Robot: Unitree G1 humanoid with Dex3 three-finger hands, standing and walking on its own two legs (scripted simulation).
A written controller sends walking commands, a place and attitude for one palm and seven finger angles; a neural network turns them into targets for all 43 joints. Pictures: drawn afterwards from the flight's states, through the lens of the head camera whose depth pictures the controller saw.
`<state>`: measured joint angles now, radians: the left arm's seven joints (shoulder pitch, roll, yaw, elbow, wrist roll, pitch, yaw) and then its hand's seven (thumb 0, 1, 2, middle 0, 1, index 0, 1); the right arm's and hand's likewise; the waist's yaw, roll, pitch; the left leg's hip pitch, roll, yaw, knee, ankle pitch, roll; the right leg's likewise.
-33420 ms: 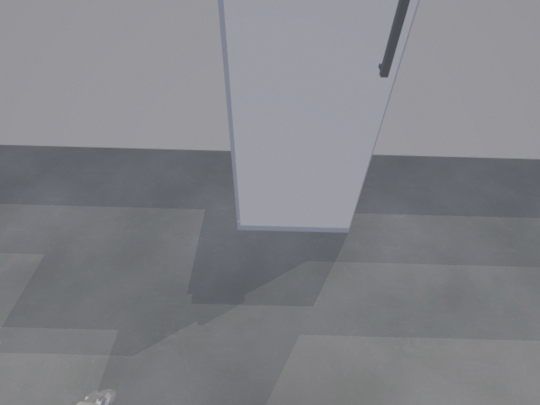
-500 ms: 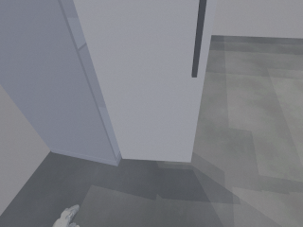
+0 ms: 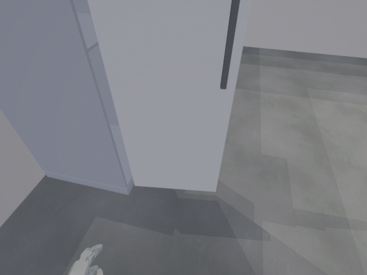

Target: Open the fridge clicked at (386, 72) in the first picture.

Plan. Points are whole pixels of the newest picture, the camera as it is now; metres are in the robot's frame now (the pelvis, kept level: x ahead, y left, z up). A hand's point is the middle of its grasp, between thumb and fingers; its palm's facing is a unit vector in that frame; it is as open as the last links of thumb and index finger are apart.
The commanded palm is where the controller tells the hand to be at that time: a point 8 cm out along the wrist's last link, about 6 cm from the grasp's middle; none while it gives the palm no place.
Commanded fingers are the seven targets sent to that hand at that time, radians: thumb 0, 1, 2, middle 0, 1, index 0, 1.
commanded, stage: stop stepping back and stand still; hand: right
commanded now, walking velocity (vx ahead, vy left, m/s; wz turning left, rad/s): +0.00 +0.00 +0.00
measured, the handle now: (229, 40) +0.74 -0.11 +0.22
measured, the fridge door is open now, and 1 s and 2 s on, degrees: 81 81 81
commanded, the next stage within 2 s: let the arm hang, fingers relaxed in 0.34 s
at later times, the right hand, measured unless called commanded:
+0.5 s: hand (354, 228) +0.20 -0.29 +0.09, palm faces +0.33 +0.81 -0.48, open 7.4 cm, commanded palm none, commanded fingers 0.00 -0.90 -0.90 0.20 0.30 0.20 0.30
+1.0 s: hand out of the picture -0.03 -0.24 -0.17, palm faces +0.03 +0.96 -0.26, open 7.3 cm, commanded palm none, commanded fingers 0.00 -0.90 -0.90 0.20 0.30 0.20 0.30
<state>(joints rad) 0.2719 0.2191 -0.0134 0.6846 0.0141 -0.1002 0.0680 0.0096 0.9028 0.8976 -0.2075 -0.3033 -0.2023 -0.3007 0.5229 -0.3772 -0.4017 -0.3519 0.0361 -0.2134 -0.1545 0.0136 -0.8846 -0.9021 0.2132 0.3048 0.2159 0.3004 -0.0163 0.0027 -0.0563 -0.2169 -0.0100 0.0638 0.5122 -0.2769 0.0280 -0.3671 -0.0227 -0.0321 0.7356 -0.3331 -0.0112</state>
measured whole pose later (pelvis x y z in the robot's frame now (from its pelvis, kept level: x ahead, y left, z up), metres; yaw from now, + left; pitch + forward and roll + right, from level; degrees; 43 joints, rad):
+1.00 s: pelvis -0.02 -0.01 +0.00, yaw -3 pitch -1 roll +2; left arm 0.28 0.27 0.02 1.05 0.03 0.03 0.01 0.01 0.91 0.90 -0.20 -0.30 -0.20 -0.30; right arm 0.28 -0.29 -0.01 1.06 -0.02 0.02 0.00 0.01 -0.92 -0.90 0.21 0.30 0.21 0.30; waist 0.00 0.00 0.05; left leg -0.22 0.00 0.09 0.47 -0.24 0.01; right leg -0.34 0.00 0.01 0.52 -0.17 -0.02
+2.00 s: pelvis +0.04 -0.01 +0.01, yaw -2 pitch -1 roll +0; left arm 0.09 0.33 0.00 1.12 0.02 -0.01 0.01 0.00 0.91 0.90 -0.20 -0.30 -0.20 -0.30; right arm 0.12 -0.33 0.00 1.14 -0.01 -0.02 -0.01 0.01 -0.90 -0.90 0.20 0.30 0.21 0.30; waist 0.01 -0.01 0.04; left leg -0.06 0.01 0.05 0.30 -0.23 0.01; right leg -0.16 0.01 -0.03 0.33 -0.16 -0.01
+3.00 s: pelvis +0.03 +0.01 +0.01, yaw +0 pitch -2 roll +0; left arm 0.12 0.32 0.00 1.14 0.02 0.00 0.02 0.00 0.91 0.90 -0.20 -0.30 -0.20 -0.30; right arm 0.13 -0.32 0.00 1.13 -0.01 -0.02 -0.01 0.01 -0.90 -0.90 0.20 0.30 0.21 0.30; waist 0.01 0.00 0.04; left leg -0.04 -0.03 0.04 0.29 -0.22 0.03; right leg -0.13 -0.03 -0.03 0.31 -0.15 0.02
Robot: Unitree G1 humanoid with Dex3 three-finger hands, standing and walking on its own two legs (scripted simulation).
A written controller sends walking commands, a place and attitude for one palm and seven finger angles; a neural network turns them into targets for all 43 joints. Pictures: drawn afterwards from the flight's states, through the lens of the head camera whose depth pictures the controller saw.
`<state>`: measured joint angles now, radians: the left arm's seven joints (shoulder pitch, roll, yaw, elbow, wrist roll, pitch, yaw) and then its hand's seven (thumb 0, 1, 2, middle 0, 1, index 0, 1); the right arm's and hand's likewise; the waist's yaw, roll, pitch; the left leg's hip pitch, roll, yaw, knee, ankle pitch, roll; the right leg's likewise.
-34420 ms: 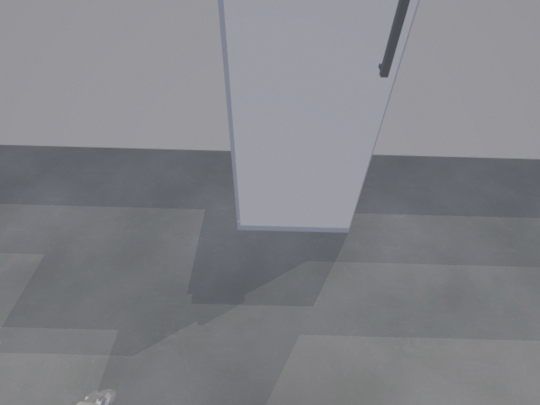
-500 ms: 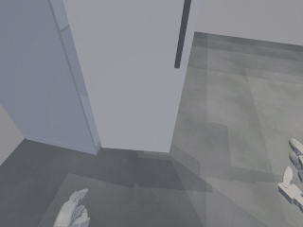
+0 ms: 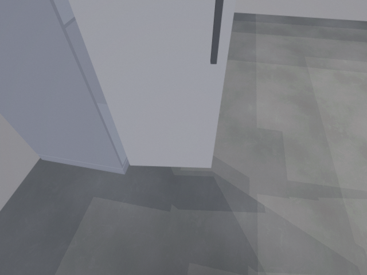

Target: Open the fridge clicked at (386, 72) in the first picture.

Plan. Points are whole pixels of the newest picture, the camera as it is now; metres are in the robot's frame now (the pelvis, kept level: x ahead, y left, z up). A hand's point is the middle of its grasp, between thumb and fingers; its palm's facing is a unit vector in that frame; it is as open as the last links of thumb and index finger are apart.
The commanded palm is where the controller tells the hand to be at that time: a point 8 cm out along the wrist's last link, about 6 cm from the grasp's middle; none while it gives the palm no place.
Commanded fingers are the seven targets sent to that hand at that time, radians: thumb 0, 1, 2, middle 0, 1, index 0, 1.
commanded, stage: let the arm hang, fingers relaxed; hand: right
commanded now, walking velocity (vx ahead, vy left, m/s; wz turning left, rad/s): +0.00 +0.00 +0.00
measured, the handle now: (218, 9) +0.76 -0.05 +0.22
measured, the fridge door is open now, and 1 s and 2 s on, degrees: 81 81 81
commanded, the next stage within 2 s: look to check the result in 0.54 s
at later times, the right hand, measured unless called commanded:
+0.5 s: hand out of the picture +0.13 -0.24 -0.15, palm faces -0.07 +0.95 -0.31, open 7.4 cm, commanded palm none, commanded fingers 0.00 -0.90 -0.90 0.20 0.30 0.20 0.30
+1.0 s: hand out of the picture +0.13 -0.24 -0.15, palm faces -0.06 +0.94 -0.34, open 7.4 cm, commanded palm none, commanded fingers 0.00 -0.90 -0.90 0.20 0.30 0.20 0.30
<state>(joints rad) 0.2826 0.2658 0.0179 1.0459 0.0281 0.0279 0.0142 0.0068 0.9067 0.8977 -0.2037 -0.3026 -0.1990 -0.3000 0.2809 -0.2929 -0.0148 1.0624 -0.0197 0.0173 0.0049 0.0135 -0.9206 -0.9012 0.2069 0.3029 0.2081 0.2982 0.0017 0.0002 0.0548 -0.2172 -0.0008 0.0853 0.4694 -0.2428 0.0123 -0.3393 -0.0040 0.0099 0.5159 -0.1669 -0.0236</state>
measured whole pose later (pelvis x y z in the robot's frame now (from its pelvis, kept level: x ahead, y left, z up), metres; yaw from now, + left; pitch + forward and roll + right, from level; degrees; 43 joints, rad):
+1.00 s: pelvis +0.05 +0.01 +0.01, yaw +2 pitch -1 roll +0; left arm 0.09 0.33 0.00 1.12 0.02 -0.01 0.01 0.00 0.91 0.90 -0.20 -0.30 -0.20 -0.30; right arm 0.12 -0.33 0.00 1.14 -0.01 -0.02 -0.01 0.01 -0.90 -0.90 0.20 0.30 0.21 0.30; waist 0.01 -0.01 0.04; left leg -0.06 0.01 0.05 0.30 -0.23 0.01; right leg -0.16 0.01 -0.03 0.33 -0.16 -0.01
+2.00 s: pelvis +0.05 +0.03 +0.01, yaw +3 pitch -2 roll +0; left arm 0.12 0.32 0.00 1.14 0.02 0.00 0.02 0.00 0.91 0.90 -0.20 -0.30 -0.20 -0.30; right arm 0.13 -0.32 0.00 1.13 -0.01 -0.02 -0.01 0.01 -0.90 -0.90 0.20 0.30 0.21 0.30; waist 0.01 0.00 0.04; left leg -0.04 -0.03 0.04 0.29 -0.22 0.03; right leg -0.13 -0.03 -0.03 0.31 -0.15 0.02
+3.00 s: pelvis +0.05 +0.02 +0.01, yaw +3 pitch -1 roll +0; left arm 0.10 0.33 0.00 1.14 0.02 -0.01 0.01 0.00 0.91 0.90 -0.20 -0.30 -0.20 -0.30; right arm 0.12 -0.33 0.01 1.13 -0.01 -0.02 -0.01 0.01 -0.90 -0.90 0.20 0.30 0.21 0.30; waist 0.01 0.01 0.04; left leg -0.04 -0.01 0.03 0.28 -0.21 0.02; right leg -0.13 -0.02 -0.04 0.29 -0.14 0.01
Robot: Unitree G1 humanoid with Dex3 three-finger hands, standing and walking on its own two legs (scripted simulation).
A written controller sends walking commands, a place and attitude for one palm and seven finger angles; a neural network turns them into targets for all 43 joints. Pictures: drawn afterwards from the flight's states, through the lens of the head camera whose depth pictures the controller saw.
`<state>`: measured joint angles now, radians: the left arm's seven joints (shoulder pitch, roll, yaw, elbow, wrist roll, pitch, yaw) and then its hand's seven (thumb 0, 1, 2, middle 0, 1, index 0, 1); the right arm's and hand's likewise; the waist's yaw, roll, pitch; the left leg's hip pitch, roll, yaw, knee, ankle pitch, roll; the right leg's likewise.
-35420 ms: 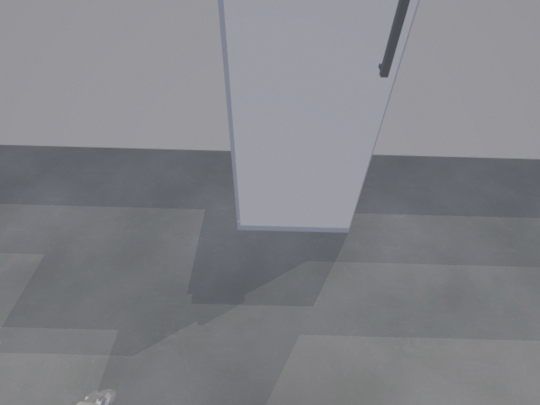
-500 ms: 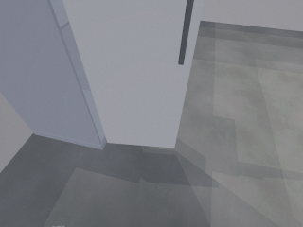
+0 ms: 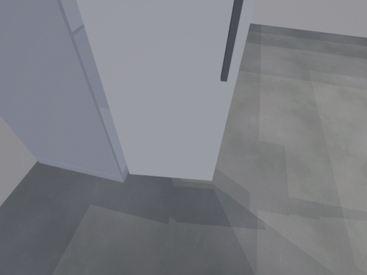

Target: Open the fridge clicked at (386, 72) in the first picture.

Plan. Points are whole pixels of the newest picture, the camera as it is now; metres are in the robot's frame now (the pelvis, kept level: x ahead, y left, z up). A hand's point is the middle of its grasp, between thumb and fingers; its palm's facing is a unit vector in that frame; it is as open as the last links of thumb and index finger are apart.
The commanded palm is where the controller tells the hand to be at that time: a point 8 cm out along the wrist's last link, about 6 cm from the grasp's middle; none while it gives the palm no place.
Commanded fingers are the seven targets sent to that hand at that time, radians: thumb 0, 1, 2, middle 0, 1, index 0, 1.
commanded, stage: look to check the result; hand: right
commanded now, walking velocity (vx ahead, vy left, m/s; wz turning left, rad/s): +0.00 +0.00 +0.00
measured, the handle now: (232, 27) +0.70 -0.09 +0.21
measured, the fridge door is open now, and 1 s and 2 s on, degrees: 81 81 81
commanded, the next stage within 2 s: stand and wait in 0.10 s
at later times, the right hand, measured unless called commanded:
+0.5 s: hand out of the picture +0.08 -0.22 -0.16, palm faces -0.04 +0.95 -0.32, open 7.4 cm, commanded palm none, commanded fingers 0.00 -0.90 -0.90 0.20 0.30 0.20 0.30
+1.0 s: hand out of the picture +0.07 -0.22 -0.16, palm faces -0.04 +0.94 -0.32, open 7.4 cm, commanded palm none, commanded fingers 0.00 -0.90 -0.90 0.20 0.30 0.20 0.30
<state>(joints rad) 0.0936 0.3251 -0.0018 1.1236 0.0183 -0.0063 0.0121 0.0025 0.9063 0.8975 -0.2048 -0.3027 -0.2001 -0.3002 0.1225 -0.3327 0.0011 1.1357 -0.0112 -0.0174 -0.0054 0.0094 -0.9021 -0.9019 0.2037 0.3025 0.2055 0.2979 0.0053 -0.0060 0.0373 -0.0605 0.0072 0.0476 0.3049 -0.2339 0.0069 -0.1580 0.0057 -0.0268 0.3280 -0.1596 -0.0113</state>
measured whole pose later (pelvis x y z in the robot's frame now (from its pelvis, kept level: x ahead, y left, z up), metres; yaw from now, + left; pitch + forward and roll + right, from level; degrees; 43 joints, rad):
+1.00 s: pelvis +0.00 +0.02 +0.00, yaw +1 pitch -2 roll +0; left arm 0.12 0.32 0.00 1.14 0.02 0.00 0.02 0.00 0.91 0.90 -0.20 -0.30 -0.20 -0.30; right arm 0.13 -0.32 0.00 1.13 -0.01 -0.02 -0.01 0.01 -0.90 -0.90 0.20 0.30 0.21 0.30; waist 0.01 0.00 0.04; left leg -0.04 -0.03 0.04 0.29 -0.22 0.03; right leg -0.13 -0.03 -0.03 0.31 -0.15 0.02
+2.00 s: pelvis +0.00 +0.01 +0.00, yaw +1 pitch -1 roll +0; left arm 0.10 0.33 0.00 1.14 0.02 -0.01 0.01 0.00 0.91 0.90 -0.20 -0.30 -0.20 -0.30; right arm 0.12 -0.33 0.01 1.13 -0.01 -0.02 -0.01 0.01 -0.90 -0.90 0.20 0.30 0.21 0.30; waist 0.01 0.01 0.04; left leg -0.04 -0.01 0.03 0.28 -0.21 0.02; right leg -0.13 -0.02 -0.04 0.29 -0.14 0.01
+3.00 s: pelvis +0.00 +0.01 +0.00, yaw +1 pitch -2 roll +0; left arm 0.10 0.33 0.00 1.14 0.02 -0.01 0.01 0.00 0.91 0.90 -0.20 -0.30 -0.20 -0.30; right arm 0.12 -0.33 0.01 1.13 -0.01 -0.02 -0.01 0.01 -0.90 -0.90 0.20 0.30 0.21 0.30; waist 0.01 0.00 0.05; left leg -0.04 -0.02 0.03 0.27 -0.21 0.03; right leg -0.12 -0.02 -0.04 0.29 -0.14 0.01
